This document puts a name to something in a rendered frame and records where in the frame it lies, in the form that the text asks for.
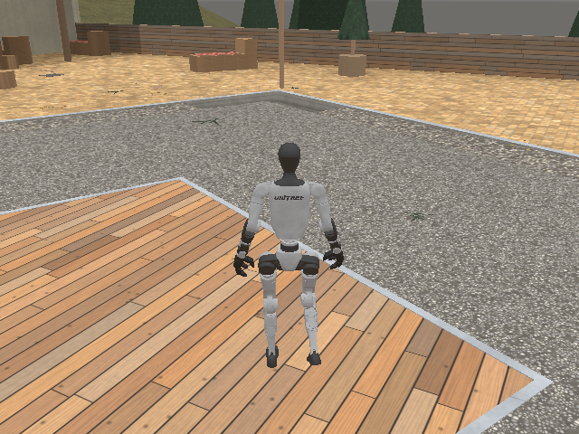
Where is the robot left upper arm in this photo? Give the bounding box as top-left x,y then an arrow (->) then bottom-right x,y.
246,182 -> 271,233

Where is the robot left forearm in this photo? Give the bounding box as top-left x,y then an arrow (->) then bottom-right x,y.
236,219 -> 255,259

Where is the robot right forearm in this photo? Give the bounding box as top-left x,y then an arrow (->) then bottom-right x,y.
324,218 -> 342,254

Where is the left robot hand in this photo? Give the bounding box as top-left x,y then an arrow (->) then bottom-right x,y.
233,255 -> 254,277

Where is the left robot foot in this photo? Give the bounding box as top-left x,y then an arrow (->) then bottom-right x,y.
266,345 -> 279,368

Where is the right robot foot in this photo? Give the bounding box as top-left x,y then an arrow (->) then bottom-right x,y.
307,351 -> 321,365

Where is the robot right upper arm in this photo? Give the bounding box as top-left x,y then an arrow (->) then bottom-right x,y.
308,182 -> 333,232

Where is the right robot hand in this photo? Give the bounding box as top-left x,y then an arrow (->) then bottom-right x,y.
323,250 -> 344,269

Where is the robot foot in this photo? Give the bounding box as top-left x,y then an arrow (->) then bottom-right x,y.
266,345 -> 279,368
307,351 -> 321,365

